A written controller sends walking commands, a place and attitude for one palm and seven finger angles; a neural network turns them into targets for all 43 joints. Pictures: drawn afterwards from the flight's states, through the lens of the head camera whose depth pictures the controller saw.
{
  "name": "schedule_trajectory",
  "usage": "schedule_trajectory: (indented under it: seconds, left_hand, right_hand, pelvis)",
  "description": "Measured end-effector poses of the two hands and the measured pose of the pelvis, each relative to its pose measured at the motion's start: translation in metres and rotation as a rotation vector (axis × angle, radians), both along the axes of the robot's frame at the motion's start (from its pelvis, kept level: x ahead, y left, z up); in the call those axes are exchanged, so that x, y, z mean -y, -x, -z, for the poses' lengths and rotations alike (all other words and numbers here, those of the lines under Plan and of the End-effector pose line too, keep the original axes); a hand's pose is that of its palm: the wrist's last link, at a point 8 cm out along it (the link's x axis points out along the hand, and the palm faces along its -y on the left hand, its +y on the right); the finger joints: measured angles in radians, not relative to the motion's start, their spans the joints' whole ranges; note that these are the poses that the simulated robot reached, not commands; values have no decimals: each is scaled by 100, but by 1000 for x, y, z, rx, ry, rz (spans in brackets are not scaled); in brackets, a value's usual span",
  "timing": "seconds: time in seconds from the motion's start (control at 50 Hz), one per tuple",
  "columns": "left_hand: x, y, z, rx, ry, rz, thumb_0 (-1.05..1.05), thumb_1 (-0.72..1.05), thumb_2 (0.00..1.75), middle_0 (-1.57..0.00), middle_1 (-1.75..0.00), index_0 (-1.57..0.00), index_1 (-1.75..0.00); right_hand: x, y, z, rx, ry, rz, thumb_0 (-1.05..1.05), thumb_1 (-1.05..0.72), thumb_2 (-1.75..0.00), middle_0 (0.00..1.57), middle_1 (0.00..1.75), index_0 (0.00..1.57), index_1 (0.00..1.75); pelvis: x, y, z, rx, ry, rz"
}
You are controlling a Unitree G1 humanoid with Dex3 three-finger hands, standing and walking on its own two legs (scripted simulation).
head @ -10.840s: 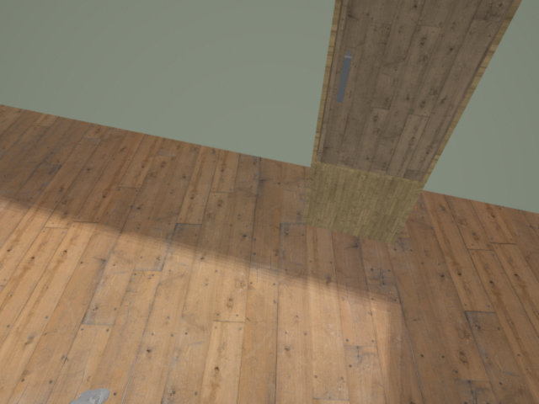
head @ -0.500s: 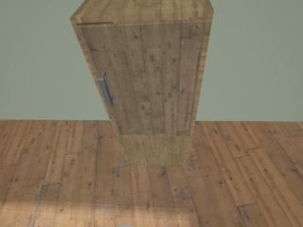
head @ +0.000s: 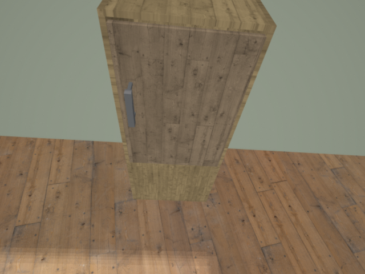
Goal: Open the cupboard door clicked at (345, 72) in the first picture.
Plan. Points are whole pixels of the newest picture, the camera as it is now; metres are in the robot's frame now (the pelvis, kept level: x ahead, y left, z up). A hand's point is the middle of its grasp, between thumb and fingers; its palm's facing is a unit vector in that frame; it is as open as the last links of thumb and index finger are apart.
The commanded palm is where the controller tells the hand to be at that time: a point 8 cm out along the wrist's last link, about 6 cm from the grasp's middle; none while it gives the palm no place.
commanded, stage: come to a stop and stand still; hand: left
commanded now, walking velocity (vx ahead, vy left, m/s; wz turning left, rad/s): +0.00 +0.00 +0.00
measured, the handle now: (131, 105) +0.58 +0.18 +0.00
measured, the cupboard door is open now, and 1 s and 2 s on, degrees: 0 0 0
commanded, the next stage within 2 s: look again from close up in 1.20 s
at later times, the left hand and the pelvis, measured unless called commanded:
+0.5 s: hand out of the picture +0.10 +0.16 -0.18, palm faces +0.05 -0.98 -0.22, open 7.3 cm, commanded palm none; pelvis +0.04 -0.02 -0.01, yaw +1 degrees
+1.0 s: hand out of the picture +0.00 +0.14 -0.18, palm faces +0.03 -0.98 -0.17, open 7.4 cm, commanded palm none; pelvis +0.00 -0.02 +0.00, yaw +0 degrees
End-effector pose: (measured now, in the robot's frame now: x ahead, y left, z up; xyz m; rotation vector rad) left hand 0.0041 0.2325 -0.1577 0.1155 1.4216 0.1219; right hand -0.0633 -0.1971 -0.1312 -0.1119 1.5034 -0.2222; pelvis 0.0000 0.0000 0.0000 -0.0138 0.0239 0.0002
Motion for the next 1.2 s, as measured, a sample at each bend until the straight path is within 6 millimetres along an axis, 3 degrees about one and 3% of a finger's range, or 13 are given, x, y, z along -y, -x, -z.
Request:
schedule_trajectory:
  seconds: [0.16, 0.28, 0.44, 0.6, 0.76, 1.08, 1.2]
  left_hand:
    - [27, -77, -1, 110, -42, 60, 1, 93, 90, -20, -30, -19, -30]
    - [42, -102, -6, 190, -40, 22, 0, 93, 90, -20, -30, -20, -30]
    - [30, -99, -5, 165, -55, -9, -1, 93, 90, -20, -30, -20, -30]
    - [18, -61, -5, 81, -81, -8, 0, 92, 90, -20, -30, -20, -30]
    - [22, -25, -6, 42, -63, -14, 0, 91, 90, -20, -30, -20, -30]
    - [42, 21, -6, -15, -15, -21, 1, 91, 90, -20, -30, -20, -30]
    - [46, 29, -6, -33, -10, -25, 0, 91, 90, -20, -30, -20, -30]
  right_hand:
    - [11, 8, 22, -107, -62, 66, 0, -90, -90, 20, 30, 20, 30]
    - [29, -33, 30, -69, -51, 11, 0, -91, -90, 20, 30, 20, 29]
    - [42, -109, 28, 101, -3, -49, 0, -92, -90, 20, 30, 19, 29]
    - [53, -135, 24, 183, 22, -75, 0, -93, -90, 20, 30, 19, 29]
    - [50, -120, 20, 186, 11, -84, 0, -93, -90, 20, 30, 19, 29]
    - [32, -36, 20, 36, -47, -49, 0, -91, -90, 20, 30, 19, 29]
    - [23, -17, 21, -4, -67, -28, 0, -91, -90, 20, 30, 19, 29]
  pelvis:
    - [21, -25, 13, 0, -4, 6]
    - [25, -37, 13, 15, 13, -38]
    - [21, -44, 12, 25, -15, -16]
    - [19, -33, 11, 34, -22, -4]
    - [19, -21, 8, 56, -19, -4]
    - [21, 0, 3, 58, -18, -9]
    - [20, 0, 3, 52, -19, -8]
